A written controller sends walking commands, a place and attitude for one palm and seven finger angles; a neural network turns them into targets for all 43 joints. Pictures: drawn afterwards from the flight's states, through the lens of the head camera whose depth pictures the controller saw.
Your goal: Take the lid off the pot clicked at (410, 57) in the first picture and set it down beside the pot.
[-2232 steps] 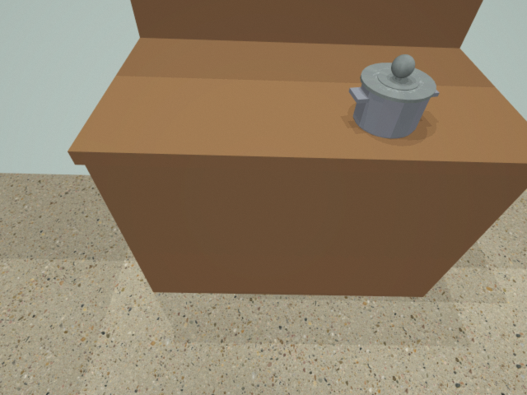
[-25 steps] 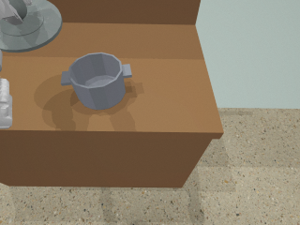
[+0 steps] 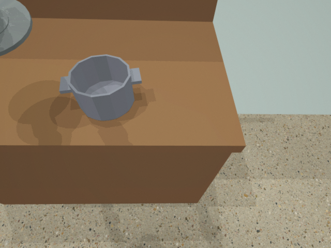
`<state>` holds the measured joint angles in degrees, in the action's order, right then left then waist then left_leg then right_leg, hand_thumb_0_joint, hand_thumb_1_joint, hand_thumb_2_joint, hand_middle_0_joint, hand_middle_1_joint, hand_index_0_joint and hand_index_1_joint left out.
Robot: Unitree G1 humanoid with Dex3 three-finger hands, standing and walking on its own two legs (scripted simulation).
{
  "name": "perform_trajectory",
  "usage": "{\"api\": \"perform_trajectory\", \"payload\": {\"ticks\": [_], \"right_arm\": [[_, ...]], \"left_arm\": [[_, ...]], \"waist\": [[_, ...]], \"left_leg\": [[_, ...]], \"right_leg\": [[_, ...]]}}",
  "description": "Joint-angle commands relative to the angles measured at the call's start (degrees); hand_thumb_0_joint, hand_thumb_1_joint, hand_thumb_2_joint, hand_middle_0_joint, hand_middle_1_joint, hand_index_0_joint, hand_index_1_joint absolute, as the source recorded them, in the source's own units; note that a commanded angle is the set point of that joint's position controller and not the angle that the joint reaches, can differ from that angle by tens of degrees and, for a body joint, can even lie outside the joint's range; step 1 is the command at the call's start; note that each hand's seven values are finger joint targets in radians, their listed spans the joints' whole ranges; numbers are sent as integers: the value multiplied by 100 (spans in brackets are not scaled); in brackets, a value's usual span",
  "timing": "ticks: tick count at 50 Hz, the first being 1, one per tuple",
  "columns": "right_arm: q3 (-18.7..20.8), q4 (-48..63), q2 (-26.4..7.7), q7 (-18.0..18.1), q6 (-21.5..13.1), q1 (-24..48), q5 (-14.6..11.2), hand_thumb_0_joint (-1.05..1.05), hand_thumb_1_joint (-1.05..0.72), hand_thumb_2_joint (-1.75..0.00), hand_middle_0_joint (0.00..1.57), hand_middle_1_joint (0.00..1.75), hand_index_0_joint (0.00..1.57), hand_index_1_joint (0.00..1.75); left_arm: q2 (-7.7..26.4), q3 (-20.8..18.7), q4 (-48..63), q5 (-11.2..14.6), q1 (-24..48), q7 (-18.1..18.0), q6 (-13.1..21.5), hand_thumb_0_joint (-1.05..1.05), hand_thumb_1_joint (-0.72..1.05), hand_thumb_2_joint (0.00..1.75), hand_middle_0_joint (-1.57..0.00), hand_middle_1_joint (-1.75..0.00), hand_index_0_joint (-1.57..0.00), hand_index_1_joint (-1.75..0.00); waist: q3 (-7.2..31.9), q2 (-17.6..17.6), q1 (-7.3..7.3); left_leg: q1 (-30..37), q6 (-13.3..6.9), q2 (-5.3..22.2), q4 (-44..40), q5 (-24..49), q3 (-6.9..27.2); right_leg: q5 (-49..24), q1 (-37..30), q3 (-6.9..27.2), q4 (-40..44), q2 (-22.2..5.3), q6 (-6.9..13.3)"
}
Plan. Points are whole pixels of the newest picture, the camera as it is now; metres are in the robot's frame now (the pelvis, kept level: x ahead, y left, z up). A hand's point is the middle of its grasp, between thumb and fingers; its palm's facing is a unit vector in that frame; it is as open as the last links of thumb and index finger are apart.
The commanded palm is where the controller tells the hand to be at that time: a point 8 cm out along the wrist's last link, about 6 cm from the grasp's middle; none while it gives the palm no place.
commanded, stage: move the lid sideways beside the pot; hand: left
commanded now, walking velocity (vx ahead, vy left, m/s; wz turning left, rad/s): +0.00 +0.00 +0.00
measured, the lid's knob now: out of the picture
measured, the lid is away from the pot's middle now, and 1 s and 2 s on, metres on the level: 0.19 0.23 0.22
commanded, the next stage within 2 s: lower the lid onto the table in 1.26 s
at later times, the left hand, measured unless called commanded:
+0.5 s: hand out of the picture +0.47 +0.35 +0.29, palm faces -0.22 -0.19 -0.96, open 7.9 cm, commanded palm +0.52 +0.35 +0.38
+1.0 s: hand out of the picture +0.48 +0.35 +0.30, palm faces -0.19 -0.19 -0.96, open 7.9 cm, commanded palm +0.53 +0.35 +0.38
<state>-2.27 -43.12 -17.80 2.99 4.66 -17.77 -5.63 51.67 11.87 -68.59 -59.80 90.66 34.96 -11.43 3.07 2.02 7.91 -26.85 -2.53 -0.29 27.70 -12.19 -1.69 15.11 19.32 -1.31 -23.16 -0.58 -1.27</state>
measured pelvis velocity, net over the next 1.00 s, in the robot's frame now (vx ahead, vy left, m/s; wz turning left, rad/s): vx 0.01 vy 0.00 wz -0.01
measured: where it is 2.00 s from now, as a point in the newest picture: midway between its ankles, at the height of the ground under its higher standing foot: outside the picture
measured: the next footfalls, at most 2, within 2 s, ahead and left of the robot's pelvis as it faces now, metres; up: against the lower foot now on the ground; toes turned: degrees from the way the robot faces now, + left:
none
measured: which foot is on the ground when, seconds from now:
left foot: down 0.00-1.00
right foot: down 0.00-1.00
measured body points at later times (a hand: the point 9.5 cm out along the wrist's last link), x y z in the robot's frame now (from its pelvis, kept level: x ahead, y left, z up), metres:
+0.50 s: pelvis +0.01 -0.01 +0.00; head +0.09 -0.01 +0.44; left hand +0.48 +0.35 +0.35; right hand +0.02 -0.28 -0.13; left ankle +0.01 +0.09 -0.74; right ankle -0.05 -0.14 -0.74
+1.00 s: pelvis +0.01 +0.00 +0.00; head +0.10 -0.01 +0.44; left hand +0.49 +0.35 +0.35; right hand +0.01 -0.28 -0.13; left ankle +0.01 +0.09 -0.74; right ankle -0.05 -0.14 -0.74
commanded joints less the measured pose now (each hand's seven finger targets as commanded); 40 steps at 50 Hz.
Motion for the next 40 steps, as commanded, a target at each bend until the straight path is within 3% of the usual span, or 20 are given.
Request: {"api": "perform_trajectory", "payload": {"ticks": [1,3,4,8,9,12,13,14,16,19,23,24,25,28,32,33,34,35,38,40], "right_arm": [[287,355,-999,47,-67,-411,-39,0,-90,-90,20,30,20,30],[295,364,-998,55,-81,-441,-57,0,-90,-90,20,30,20,30],[293,332,-1015,43,-68,-412,-37,0,-90,-90,20,30,20,30],[245,342,-1005,102,-112,-507,-88,0,-90,-90,20,30,20,30],[223,297,-1020,99,-93,-467,-79,0,-90,-90,20,30,20,30],[210,323,-1013,147,-122,-455,-103,0,-90,-90,20,30,20,30],[205,327,-1025,168,-130,-468,-123,0,-90,-90,20,30,20,30],[201,312,-1024,169,-131,-469,-112,0,-90,-90,20,30,20,30],[187,318,-1011,194,-161,-508,-129,0,-90,-90,20,30,20,30],[179,315,-1040,200,-143,-510,-126,0,-90,-90,20,30,20,30],[183,334,-1015,182,-147,-563,-158,0,-90,-90,20,30,20,30],[181,304,-1041,170,-112,-556,-132,0,-90,-90,20,30,20,30],[180,342,-1025,176,-112,-563,-143,0,-90,-90,20,30,20,30],[200,347,-1022,158,-92,-569,-151,0,-90,-90,20,30,20,30],[203,355,-1034,142,-58,-634,-111,0,-90,-90,20,30,20,30],[194,365,-1024,149,-61,-670,-140,0,-90,-90,20,30,20,30],[210,328,-1054,115,-21,-647,-103,0,-90,-90,20,30,20,30],[194,371,-1031,121,-15,-659,-111,0,-90,-90,20,30,20,30],[221,392,-1031,110,-32,-676,-125,0,-90,-90,20,30,20,30],[217,375,-1048,104,-10,-696,-103,0,-90,-90,20,30,20,30]], "left_arm": [[1207,-148,1167,-145,3205,-306,-27,0,69,86,-82,-111,-78,-109],[1007,-5,1330,-38,3177,-277,-24,0,69,86,-82,-111,-78,-109],[1336,-225,1585,-143,3451,-305,-30,0,69,86,-82,-111,-78,-109],[1122,6,1061,-71,2933,-257,-11,0,69,86,-82,-111,-78,-109],[1414,-175,1072,-169,3062,-279,-15,0,69,86,-82,-111,-78,-109],[1374,-61,1209,-139,3185,-271,18,0,69,86,-82,-111,-78,-109],[1393,-56,1391,-55,3212,-255,69,0,69,86,-82,-111,-78,-109],[1625,-218,1349,-169,3296,-279,59,0,69,86,-82,-111,-78,-109],[1509,-97,1174,-161,3179,-262,79,0,69,86,-82,-111,-78,-109],[1851,-322,1267,-187,3162,-258,128,0,69,86,-82,-111,-78,-109],[1509,-67,1093,-78,2910,-199,123,0,69,86,-82,-111,-78,-109],[1843,-315,1188,-170,3034,-220,121,0,69,86,-82,-111,-78,-109],[1843,-293,1096,-191,2946,-221,127,0,69,86,-82,-111,-78,-109],[1542,-75,1324,-90,3049,-177,130,0,69,86,-82,-111,-78,-109],[2036,-423,1126,-272,3049,-222,105,0,69,86,-82,-111,-78,-109],[1718,-183,1183,-155,2930,-178,134,0,69,86,-82,-111,-78,-109],[2012,-429,1206,-244,3074,-205,101,0,69,86,-82,-111,-78,-109],[2013,-406,1015,-264,2931,-203,107,0,69,86,-82,-111,-78,-109],[1687,-183,1170,-182,3010,-179,84,0,69,86,-82,-111,-78,-109],[1949,-351,1133,-293,3094,-214,65,0,69,86,-82,-111,-78,-109]], "waist": [[2488,585,-2],[2590,838,7],[2755,915,-41],[2380,786,36],[2406,658,4],[2405,758,26],[2579,886,14],[2654,836,-9],[2451,830,24],[2584,811,-26],[2405,890,16],[2501,722,-25],[2440,709,5],[2549,1116,2],[2565,849,-2],[2584,906,10],[2647,867,-31],[2483,715,-2],[2535,1021,9],[2579,869,9]], "left_leg": [[2656,-154,3,268,2876,211],[2908,-118,38,328,3273,205],[3006,-115,63,321,3277,263],[2784,-117,40,272,2906,196],[2659,-134,37,238,2641,197],[2614,-178,26,196,2376,139],[2797,-139,57,230,2789,156],[2787,-162,48,251,2696,165],[2683,-171,34,220,2505,158],[2660,-166,49,249,2622,121],[2704,-161,59,289,2897,100],[2639,-173,63,306,2840,101],[2562,-196,46,331,2806,64],[2841,-150,94,373,3333,72],[2658,-181,58,437,3152,87],[2770,-150,81,434,3501,82],[2738,-165,92,461,3405,82],[2572,-184,56,453,3236,72],[2844,-138,107,446,3531,109],[2716,-165,89,447,3234,103]], "right_leg": [[-1861,240,-180,123,340,159],[-2003,279,-209,139,323,183],[-1885,300,-187,115,352,159],[-1755,328,-240,192,354,174],[-1667,257,-201,178,378,142],[-1652,196,-192,195,353,144],[-1849,125,-209,175,342,162],[-1747,141,-175,160,372,127],[-1643,208,-207,175,379,134],[-1779,59,-169,136,371,114],[-1941,132,-211,152,362,127],[-1974,28,-172,124,381,92],[-2022,47,-164,106,373,94],[-2241,95,-194,103,352,124],[-2138,46,-167,59,395,90],[-2379,13,-199,65,377,109],[-2310,-3,-159,44,384,73],[-2261,8,-175,47,401,80],[-2210,160,-225,80,393,116],[-2070,134,-193,60,413,86]]}}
